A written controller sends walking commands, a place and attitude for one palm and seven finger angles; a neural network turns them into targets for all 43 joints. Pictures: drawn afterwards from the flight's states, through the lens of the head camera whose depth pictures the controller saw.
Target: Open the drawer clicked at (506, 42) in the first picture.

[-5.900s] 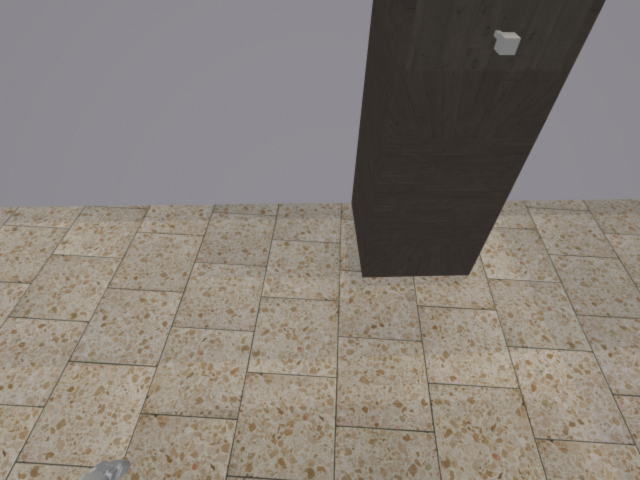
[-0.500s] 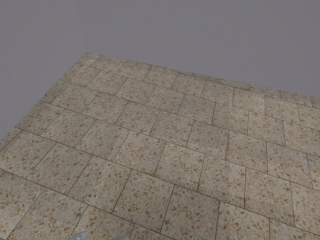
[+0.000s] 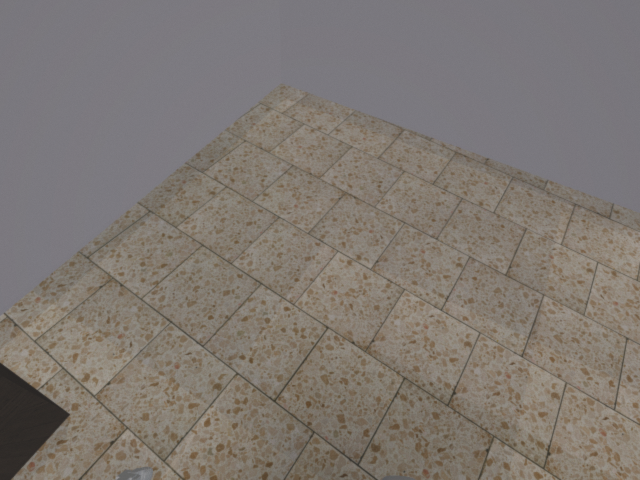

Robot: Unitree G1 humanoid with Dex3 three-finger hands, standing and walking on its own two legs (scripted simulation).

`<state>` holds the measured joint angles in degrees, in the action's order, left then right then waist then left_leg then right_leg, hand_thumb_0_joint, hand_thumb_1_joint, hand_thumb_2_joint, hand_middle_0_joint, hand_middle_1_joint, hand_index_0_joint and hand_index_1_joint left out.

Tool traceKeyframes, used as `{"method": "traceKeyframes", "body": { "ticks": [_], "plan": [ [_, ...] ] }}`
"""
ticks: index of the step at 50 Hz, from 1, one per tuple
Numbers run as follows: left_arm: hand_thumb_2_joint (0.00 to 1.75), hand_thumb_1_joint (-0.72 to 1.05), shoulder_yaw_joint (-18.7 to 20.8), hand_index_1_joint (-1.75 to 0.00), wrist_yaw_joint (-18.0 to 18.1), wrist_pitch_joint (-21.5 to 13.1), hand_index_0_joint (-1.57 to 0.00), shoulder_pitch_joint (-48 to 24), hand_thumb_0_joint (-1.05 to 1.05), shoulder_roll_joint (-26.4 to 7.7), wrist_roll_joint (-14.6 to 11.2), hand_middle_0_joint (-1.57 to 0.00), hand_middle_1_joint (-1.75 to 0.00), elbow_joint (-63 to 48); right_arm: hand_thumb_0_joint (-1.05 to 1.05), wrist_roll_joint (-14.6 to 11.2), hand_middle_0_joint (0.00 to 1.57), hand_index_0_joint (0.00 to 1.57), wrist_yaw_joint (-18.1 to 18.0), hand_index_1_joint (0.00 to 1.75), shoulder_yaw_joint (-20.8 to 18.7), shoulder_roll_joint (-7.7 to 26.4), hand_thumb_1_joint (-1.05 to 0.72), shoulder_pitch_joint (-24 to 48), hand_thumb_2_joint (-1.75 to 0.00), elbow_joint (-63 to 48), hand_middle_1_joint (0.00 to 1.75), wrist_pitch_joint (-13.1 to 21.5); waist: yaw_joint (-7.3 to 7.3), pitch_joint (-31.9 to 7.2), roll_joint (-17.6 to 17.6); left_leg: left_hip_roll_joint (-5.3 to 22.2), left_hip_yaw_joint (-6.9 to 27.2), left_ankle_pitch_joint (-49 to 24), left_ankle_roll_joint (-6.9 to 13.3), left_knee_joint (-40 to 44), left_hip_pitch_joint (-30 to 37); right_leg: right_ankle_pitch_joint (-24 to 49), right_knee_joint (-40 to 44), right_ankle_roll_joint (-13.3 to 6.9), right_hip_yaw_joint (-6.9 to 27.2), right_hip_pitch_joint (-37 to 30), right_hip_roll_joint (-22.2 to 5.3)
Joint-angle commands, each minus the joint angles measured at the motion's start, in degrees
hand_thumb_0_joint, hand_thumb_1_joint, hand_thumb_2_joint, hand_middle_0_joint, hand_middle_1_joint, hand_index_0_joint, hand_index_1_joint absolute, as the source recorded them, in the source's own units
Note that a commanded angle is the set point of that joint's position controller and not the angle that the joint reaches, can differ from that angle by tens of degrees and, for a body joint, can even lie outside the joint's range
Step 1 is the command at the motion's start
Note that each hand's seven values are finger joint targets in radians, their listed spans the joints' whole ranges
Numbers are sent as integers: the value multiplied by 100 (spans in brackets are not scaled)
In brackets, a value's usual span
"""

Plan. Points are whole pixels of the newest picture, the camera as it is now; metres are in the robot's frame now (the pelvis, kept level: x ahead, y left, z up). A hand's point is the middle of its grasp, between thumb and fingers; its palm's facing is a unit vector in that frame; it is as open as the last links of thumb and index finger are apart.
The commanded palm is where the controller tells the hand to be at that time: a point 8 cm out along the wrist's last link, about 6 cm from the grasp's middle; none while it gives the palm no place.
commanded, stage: turn to face it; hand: left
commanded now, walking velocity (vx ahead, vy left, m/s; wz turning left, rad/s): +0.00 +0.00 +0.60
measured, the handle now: out of the picture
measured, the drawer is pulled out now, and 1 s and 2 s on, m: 0.00 0.00 0.00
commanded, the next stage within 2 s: take the last steps up to it in 1.54 s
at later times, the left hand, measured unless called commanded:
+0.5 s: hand out of the picture -0.01 +0.14 -0.15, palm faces +0.33 -0.90 -0.28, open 7.3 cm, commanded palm none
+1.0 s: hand out of the picture -0.06 +0.23 -0.16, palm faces +0.60 -0.76 -0.27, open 7.3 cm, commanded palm none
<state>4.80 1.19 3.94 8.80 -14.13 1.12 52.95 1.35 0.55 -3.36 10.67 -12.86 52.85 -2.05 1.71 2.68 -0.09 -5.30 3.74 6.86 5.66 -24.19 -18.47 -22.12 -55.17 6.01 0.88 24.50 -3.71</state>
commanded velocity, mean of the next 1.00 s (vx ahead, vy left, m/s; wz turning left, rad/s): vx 0.00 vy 0.00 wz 0.60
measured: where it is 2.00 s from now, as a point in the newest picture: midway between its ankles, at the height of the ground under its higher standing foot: outside the picture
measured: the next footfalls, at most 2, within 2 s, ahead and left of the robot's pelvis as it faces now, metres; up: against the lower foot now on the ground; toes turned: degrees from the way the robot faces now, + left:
right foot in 0.22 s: +0.01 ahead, -0.17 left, +0.00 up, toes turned +9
left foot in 0.68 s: -0.04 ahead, +0.09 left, +0.00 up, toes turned +32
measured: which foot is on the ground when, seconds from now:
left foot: down 0.00-0.22, up 0.24-0.66, down 0.68-1.00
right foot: up 0.00-0.20, down 0.22-0.68, up 0.70-1.00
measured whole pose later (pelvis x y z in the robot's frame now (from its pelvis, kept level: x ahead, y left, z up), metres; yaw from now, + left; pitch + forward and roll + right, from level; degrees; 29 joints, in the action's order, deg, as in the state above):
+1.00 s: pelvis -0.02 -0.02 +0.00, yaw +37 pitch +0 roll -1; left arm 3.8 0.7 3.2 7.0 -15.2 1.0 49.4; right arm 1.4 0.8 -2.9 12.8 -9.3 51.4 -2.1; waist 0.4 5.2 -0.5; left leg -2.5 3.7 14.0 2.2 -27.9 -13.9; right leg -24.2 -56.2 6.3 -0.6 26.4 -5.2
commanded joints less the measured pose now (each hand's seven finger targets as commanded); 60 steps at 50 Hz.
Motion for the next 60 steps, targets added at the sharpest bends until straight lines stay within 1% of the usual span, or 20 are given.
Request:
{"method": "traceKeyframes", "body": {
  "ticks": [1, 6, 9, 10, 11, 12, 14, 17, 23, 30, 32, 33, 34, 35, 41, 50, 55, 56, 58, 60],
  "plan": [
    [90, 90, 94, -30, 39, -189, -20, -170, 0, -439, -33, -20, -30, -562, 0, 9, 20, 20, -92, 30, -388, 1302, -90, -299, -90, -292, 30, 84, 137, -644, 725, 1676, 2405, 483, 397, 876, 985, -206, 400, -108, 153, 376, 79],
    [90, 90, 67, -30, 73, -212, -20, 177, 0, -399, -80, -20, -30, -588, 0, 24, 20, 20, -57, 30, -427, 1343, -90, -59, -90, -385, 30, 11, -16, -771, 831, 1423, 2587, 418, 297, 789, 485, -220, 1405, -260, 95, -569, 342],
    [90, 90, 132, -30, 96, -225, -20, 862, 0, -534, -106, -20, -30, -447, 0, -4, 20, 20, -17, 30, -457, 1266, -90, 270, -90, -501, 30, -53, -335, -718, 827, 910, 2206, 1090, -282, 731, -512, 439, 3012, -427, -146, -2015, 420],
    [90, 90, 194, -30, 120, -271, -20, 1027, 0, -827, -55, -20, -30, -429, 0, -51, 20, 20, 9, 30, -448, 1045, -90, 267, -90, -513, 30, -81, -412, -690, 144, 524, 1702, 1603, -568, -68, -1250, 172, 3812, -667, 440, -2647, -239],
    [90, 90, 285, -30, 163, -314, -20, 859, 0, -1349, 70, -20, -30, -597, 0, -85, 20, 20, -8, 30, -404, 658, -90, 93, -90, -628, 30, -72, -401, -636, -1592, -196, 462, 2188, -894, -1947, -2193, -1072, 4645, -1279, 2422, -2715, -1983],
    [90, 90, 165, -30, 176, -289, -20, 200, 0, -1271, 19, -20, -30, -799, 0, 25, 20, 20, -8, 30, -456, 989, -90, 202, -90, -640, 30, -50, -231, -214, -1296, 11, 302, 2308, -835, -3140, -1974, -846, 4743, -1479, 2358, -1412, -2489],
    [90, 90, 93, -30, 145, -373, -20, -586, 0, -880, -30, -20, -30, -979, 0, 58, 20, 20, 61, 30, -455, 912, -90, -117, -90, -425, 30, -158, 206, -22, -921, 253, 210, 1642, -856, -4238, -1519, 52, 4533, -1218, 1290, -683, -1701],
    [90, 90, -48, -30, 96, -478, -20, -292, 0, -545, -34, -20, -30, -805, 0, 15, 20, 20, 127, 30, -380, 838, -90, -204, -90, -304, 30, -139, 180, 184, -826, 483, -117, 1123, -993, -4539, -1717, 1989, 3872, -1061, 145, -1242, -1213],
    [90, 90, 4, -30, 92, -465, -20, 801, 0, -798, 17, -20, -30, -445, 0, -11, 20, 20, 104, 30, -248, 778, -90, 573, -90, -467, 30, -156, -325, -42, -1062, 697, -456, 1548, -1131, -3706, -1749, 3789, 3355, -1205, -196, -2306, -1507],
    [90, 90, 116, -30, 68, -371, -20, 873, 0, -1102, 63, -20, -30, -374, 0, -73, 20, 20, 117, 30, -120, 734, -90, 799, -90, -537, 30, -35, -441, -337, -1510, 600, -1052, 1704, -902, -1523, -496, 4497, 2674, -1116, -653, -2386, -1648],
    [90, 90, 141, -30, 45, -359, -20, 698, 0, -1133, 1, -20, -30, -402, 0, -41, 20, 20, 94, 30, -172, 928, -90, 292, -90, -443, 30, 25, -128, -624, -1179, 514, -1119, 671, -797, -375, 419, 4273, 1866, -809, -1061, -2115, -1532],
    [90, 90, 124, -30, 15, -349, -20, 670, 0, -1032, -56, -20, -30, -467, 0, -17, 20, 20, 83, 30, -271, 1277, -90, -158, -90, -326, 30, 84, 141, -1017, -384, 888, -649, -657, -596, 68, 1637, 3428, 823, -528, -1207, -1288, -1348],
    [90, 90, 31, -30, -41, -348, -20, 546, 0, -609, -102, -20, -30, -732, 0, -9, 20, 20, 40, 30, -446, 1954, -90, -580, -90, -278, 30, 146, 379, -1274, 1499, 2544, 1498, -3309, 211, 16, 2817, -507, -516, -74, -1224, 647, -481],
    [90, 90, -54, -30, 3, -288, -20, 152, 0, -537, -54, -20, -30, -906, 0, -107, 20, 20, 11, 30, -462, 2152, -90, -958, -90, -129, 30, 97, 475, -1365, 1446, 2974, 1660, -4600, 681, -94, 2707, -1678, -1110, -85, -584, 890, -384],
    [90, 90, 37, -30, -50, -222, -20, 151, 0, -565, -36, -20, -30, -583, 0, -19, 20, 20, -113, 30, -250, 1409, -90, 330, -90, -463, 30, 155, -43, -505, 875, 1848, 713, -2698, 299, 186, 1210, -274, -1048, -32, -188, 566, -360],
    [90, 90, -12, -30, -9, -237, -20, -348, 0, -497, -47, -20, -30, -894, 0, 13, 20, 20, -64, 30, -339, 1483, -90, 54, -90, -450, 30, 100, 79, -515, 847, 1736, 1527, -2006, 455, 194, 1146, -267, 378, -5, -124, 269, -13],
    [90, 90, -23, -30, 20, -339, -20, 92, 0, -541, -107, -20, -30, -846, 0, -11, 20, 20, -56, 30, -375, 1461, -90, 302, -90, -524, 30, 64, -183, -649, 859, 1437, 1780, -2173, 221, -309, 483, 443, 2202, -115, -218, -1120, 274],
    [90, 90, 6, -30, 33, -395, -20, 339, 0, -619, -106, -20, -30, -799, 0, -42, 20, 20, -51, 30, -364, 1372, -90, 328, -90, -557, 30, 62, -324, -749, 673, 1227, 1679, -1584, -5, -611, 105, 1080, 3078, -134, -160, -1793, 128],
    [90, 90, 159, -30, 109, -479, -20, 615, 0, -1492, 33, -20, -30, -797, 0, -95, 20, 20, -12, 30, -268, 751, -90, 138, -90, -727, 30, 71, -428, -898, -1842, -69, 72, 2656, -848, -2770, -1710, 2396, 3814, -1065, 2094, -2948, -2390],
    [90, 90, 105, -30, 150, -457, -20, 258, 0, -1101, -8, -20, -30, -855, 0, -38, 20, 20, -7, 30, -370, 1072, -90, 129, -90, -626, 30, -41, -241, -661, -1071, 409, 354, 2499, -791, -4269, -1395, 2215, 3818, -1472, 1439, -1830, -2324]
  ]
}}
